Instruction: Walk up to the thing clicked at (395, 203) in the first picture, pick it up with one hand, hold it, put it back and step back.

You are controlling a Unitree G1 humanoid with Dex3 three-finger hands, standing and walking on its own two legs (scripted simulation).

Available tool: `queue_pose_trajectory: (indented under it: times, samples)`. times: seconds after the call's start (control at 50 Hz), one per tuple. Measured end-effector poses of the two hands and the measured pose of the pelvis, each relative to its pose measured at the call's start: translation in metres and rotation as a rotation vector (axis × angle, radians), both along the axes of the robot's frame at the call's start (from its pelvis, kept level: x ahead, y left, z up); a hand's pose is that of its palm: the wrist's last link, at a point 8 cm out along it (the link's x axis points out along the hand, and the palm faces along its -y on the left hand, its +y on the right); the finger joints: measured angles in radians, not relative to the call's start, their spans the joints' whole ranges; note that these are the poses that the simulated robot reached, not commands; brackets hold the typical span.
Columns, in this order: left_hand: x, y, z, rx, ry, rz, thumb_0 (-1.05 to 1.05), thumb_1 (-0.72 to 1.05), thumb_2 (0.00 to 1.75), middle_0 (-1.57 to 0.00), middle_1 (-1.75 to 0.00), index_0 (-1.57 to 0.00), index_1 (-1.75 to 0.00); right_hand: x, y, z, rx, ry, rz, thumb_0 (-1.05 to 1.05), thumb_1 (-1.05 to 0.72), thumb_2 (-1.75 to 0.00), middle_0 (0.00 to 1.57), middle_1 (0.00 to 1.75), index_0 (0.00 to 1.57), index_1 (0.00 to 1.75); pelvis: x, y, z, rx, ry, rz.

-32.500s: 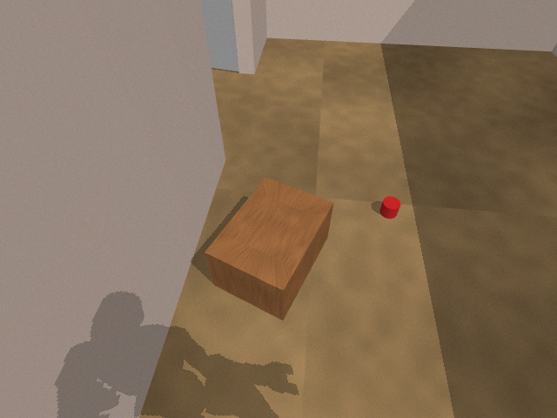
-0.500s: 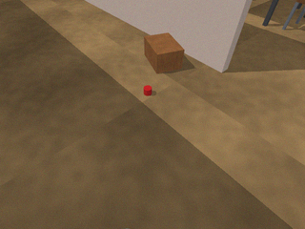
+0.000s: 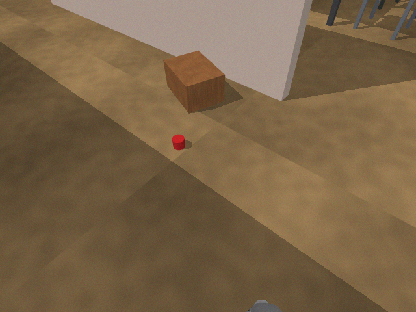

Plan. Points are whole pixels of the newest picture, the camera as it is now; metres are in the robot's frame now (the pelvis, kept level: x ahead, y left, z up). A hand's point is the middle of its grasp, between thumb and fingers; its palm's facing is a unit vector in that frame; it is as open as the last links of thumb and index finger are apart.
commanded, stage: walk up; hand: left
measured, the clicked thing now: (178, 142) +1.25 +0.20 -0.73
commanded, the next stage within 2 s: none
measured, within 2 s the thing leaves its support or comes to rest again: neither
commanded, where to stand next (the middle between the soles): +0.87 -0.03 m, yaw +1 degrees
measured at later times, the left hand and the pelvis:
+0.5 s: hand (108, 268) +0.26 +0.25 -0.16, palm faces +0.03 -0.94 -0.35, open 7.4 cm; pelvis +0.26 -0.02 -0.01, yaw +2 degrees
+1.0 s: hand (138, 163) +0.56 +0.22 -0.13, palm faces -0.05 -0.90 -0.43, open 7.3 cm; pelvis +0.47 -0.06 -0.02, yaw +0 degrees
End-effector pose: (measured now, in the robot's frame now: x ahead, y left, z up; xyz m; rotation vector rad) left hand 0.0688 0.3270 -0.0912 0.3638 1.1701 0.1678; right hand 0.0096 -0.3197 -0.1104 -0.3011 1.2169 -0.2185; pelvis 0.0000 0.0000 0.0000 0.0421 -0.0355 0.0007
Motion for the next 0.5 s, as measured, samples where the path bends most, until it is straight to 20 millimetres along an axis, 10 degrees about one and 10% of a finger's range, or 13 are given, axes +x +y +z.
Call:
queue_pose_trajectory:
  times: [0.14, 0.3, 0.5]
  samples:
    - [0.099, -0.035, 0.007, 0.046, -0.122, 0.004, 0.0, 0.91, 0.9, -0.2, -0.3, -0.21, -0.29, 0.092, -0.028, -0.024, 0.016, 0.031, 0.033, 0.01, -0.91, -0.9, 0.21, 0.3, 0.2, 0.3, 0.077, -0.033, -0.011, -0.026, 0.005, 0.011]
    - [0.132, -0.053, 0.014, 0.027, -0.071, 0.055, 0.0, 0.9, 0.9, -0.2, -0.3, -0.21, -0.3, 0.232, -0.036, 0.007, 0.019, -0.12, 0.107, 0.01, -0.91, -0.9, 0.21, 0.3, 0.2, 0.3, 0.152, -0.041, 0.007, -0.028, 0.0, 0.002]
    - [0.187, -0.029, -0.033, -0.02, 0.034, 0.105, 0.0, 0.9, 0.9, -0.2, -0.3, -0.21, -0.3, 0.376, -0.015, 0.017, -0.044, -0.152, 0.197, 0.0, -0.91, -0.9, 0.2, 0.3, 0.2, 0.3, 0.259, -0.023, -0.015, -0.073, 0.011, 0.03]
